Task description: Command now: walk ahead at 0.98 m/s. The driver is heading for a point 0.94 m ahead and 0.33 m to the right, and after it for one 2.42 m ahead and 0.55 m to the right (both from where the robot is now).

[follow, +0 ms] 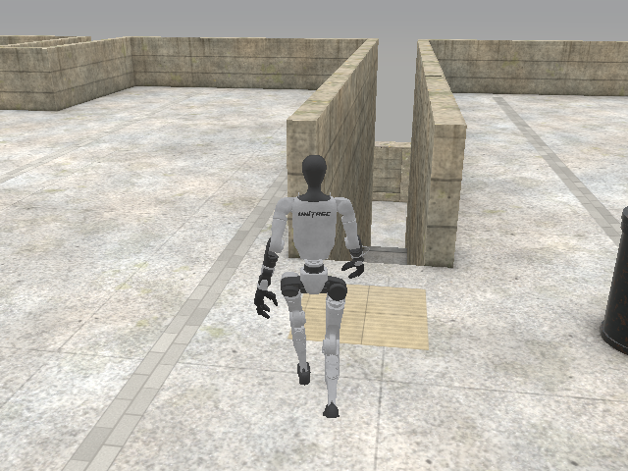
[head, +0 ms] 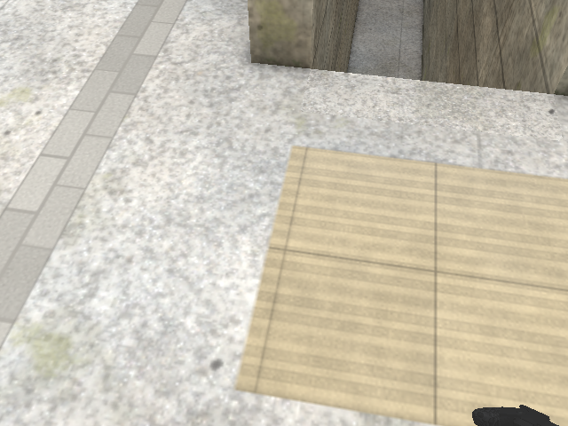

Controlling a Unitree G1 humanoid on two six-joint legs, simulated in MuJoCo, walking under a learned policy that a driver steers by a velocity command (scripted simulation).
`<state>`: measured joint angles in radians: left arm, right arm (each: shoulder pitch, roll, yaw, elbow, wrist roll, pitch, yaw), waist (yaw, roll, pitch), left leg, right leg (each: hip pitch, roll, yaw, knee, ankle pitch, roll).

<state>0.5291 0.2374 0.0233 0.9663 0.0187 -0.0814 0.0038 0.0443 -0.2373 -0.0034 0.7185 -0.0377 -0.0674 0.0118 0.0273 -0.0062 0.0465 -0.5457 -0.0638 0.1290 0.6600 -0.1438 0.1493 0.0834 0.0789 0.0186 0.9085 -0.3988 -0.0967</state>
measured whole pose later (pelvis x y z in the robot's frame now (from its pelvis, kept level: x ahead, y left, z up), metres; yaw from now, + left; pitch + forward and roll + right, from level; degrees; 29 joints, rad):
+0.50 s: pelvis +0.48 -0.05 +0.00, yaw -13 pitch +0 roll -1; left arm 0.18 0.28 0.03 0.82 0.03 -0.05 -0.03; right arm 0.37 -0.24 -0.01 0.91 -0.03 -0.10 -0.02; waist 0.01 -0.01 0.06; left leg -0.12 -0.01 0.05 1.29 -0.37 0.00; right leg -0.47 0.16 -0.10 0.64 -0.21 -0.21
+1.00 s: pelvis +0.94 -0.15 +0.03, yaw -39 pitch +2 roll +2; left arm 0.26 0.37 0.07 0.79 0.03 -0.04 -0.03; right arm 0.22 -0.29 -0.03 0.73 -0.05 -0.08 -0.01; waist 0.02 -0.04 0.02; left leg -0.31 0.02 0.07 0.53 -0.24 -0.02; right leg -0.45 0.04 0.04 1.32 -0.30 -0.12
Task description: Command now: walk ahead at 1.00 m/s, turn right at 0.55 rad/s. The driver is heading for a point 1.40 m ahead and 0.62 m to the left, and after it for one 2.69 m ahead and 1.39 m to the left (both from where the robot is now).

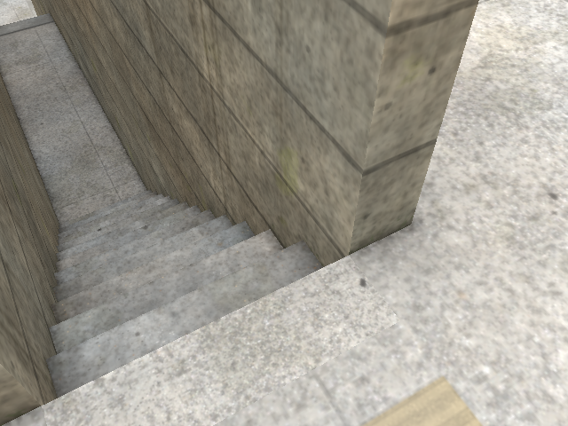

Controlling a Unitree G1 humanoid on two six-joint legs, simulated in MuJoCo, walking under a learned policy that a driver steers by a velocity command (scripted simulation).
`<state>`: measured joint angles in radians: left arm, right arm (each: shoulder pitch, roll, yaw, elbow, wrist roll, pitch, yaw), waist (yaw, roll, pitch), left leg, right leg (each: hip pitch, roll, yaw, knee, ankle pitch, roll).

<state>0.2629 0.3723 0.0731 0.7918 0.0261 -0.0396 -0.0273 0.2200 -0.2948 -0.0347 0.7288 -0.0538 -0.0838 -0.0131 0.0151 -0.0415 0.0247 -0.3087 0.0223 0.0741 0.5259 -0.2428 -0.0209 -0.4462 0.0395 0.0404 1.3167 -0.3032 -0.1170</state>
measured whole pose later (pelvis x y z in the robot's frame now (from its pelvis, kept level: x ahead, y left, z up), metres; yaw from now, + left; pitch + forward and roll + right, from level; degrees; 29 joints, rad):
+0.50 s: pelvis +0.37 +0.01 +0.01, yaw +10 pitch -2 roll +2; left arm 0.41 0.35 0.08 0.89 0.01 -0.01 0.10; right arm 0.18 -0.36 -0.06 0.71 -0.04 0.09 0.12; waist -0.03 0.04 0.09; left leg -0.71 0.01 0.02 1.32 -0.24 0.02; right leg -0.19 -0.12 -0.15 0.54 -0.32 0.02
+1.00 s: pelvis +0.51 +0.13 -0.01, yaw +38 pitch -1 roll +0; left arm 0.05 0.24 0.02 0.75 0.03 0.06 0.06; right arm 0.35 -0.24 -0.07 0.72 -0.01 0.05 -0.01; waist -0.08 -0.01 0.06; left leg -0.41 -0.20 -0.17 0.57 -0.13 0.09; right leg -0.58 -0.01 0.11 1.02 -0.33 0.06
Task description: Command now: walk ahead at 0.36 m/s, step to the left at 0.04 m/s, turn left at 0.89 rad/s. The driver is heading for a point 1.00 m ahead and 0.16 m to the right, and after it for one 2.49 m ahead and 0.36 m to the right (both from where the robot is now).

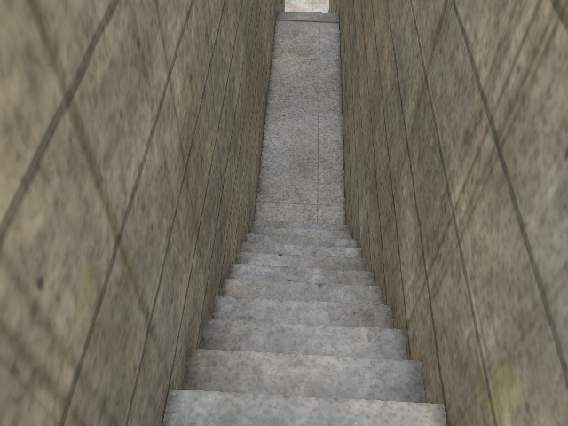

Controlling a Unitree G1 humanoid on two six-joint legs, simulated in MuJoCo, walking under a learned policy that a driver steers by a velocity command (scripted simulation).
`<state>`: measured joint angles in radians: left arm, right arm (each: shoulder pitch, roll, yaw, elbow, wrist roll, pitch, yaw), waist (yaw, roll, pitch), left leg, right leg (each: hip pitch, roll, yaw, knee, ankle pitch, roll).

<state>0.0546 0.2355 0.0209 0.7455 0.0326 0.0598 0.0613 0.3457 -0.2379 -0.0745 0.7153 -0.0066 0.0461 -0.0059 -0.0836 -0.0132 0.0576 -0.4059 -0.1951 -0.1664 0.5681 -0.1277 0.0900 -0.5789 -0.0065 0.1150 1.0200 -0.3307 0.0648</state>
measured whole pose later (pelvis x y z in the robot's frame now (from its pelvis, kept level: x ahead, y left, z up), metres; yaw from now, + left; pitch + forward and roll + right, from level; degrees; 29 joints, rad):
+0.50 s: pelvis +0.10 -0.08 +0.02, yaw +10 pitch -2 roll +1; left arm 0.39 0.25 0.01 0.83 0.01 -0.02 0.01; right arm 0.17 -0.28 -0.05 0.75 -0.01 0.06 -0.03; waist 0.04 0.02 0.02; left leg -0.50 -0.07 -0.10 0.96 -0.24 0.02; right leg -0.03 0.10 0.04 0.30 -0.24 -0.11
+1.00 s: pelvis +0.23 -0.06 -0.03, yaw +11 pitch -2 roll +1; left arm 0.14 0.34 0.05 0.67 0.03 0.07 -0.09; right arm 0.44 -0.29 -0.05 0.95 -0.02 -0.10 -0.10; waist -0.03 -0.08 0.06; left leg -0.30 -0.02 0.02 0.90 -0.58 0.03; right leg -0.55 0.04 0.22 0.82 0.35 0.00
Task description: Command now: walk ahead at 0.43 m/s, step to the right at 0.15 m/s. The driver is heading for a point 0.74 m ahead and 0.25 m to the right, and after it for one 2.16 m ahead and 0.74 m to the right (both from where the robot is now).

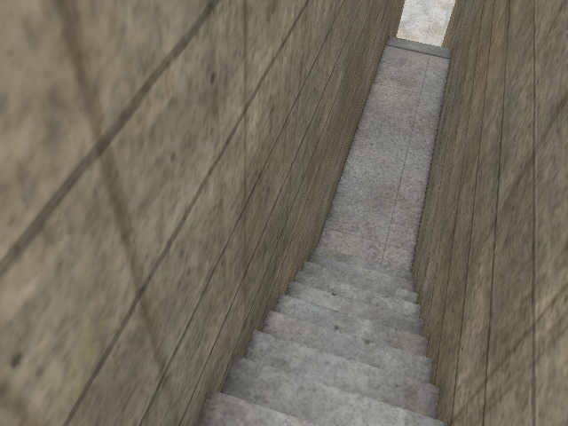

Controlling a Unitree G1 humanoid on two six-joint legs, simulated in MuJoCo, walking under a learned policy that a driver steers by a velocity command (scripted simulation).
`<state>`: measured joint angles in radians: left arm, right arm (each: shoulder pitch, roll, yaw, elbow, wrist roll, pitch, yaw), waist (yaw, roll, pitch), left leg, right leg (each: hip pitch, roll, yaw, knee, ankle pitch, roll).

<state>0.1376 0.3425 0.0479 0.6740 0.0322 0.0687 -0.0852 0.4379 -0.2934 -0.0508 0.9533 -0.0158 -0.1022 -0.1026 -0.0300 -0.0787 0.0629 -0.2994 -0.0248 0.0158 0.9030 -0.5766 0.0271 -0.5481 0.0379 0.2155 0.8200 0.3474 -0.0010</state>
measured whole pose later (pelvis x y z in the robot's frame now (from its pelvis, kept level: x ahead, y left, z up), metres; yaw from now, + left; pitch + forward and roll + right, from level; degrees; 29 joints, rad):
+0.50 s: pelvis +0.23 -0.04 -0.24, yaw -1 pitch -2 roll -5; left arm 0.47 0.24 0.01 0.92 0.03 -0.04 0.02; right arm 0.09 -0.21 -0.01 0.84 -0.02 -0.06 -0.02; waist 0.07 0.02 0.03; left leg -0.51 0.08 -0.03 0.50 0.54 -0.01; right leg -0.14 0.19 0.03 0.98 -0.80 -0.10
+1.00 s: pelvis +0.51 -0.12 -0.54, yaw -16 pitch -2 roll +5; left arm 0.09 0.26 0.04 0.73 0.03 0.01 0.00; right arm 0.43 -0.20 -0.06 0.96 -0.01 -0.04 -0.09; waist -0.02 -0.11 0.07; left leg -0.36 0.24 0.18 1.71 -0.81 -0.03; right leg -0.40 -0.01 0.00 0.59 0.34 -0.09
